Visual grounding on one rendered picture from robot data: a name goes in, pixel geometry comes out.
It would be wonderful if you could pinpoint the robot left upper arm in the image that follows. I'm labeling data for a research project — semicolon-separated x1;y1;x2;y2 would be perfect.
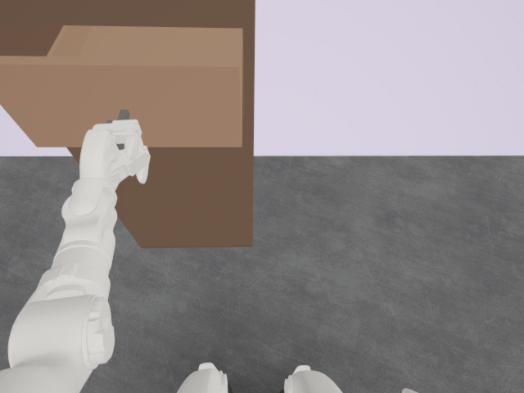
0;294;115;393

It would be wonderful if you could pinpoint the robot left shin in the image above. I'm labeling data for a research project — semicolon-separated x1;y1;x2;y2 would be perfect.
198;363;217;370

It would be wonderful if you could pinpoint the robot left hand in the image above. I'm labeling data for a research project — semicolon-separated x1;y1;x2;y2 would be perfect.
79;120;151;190

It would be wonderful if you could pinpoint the cabinet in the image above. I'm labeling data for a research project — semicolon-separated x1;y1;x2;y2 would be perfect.
0;0;255;248

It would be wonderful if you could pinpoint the right robot thigh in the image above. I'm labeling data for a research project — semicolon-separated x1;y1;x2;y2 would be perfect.
284;370;342;393

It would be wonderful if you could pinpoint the handle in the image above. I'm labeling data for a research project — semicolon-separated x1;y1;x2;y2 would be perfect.
106;110;130;149

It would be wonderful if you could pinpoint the drawer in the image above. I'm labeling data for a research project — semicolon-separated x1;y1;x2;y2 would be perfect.
0;25;243;147

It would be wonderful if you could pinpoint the left robot forearm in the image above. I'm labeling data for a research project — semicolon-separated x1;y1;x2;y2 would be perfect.
8;178;117;368

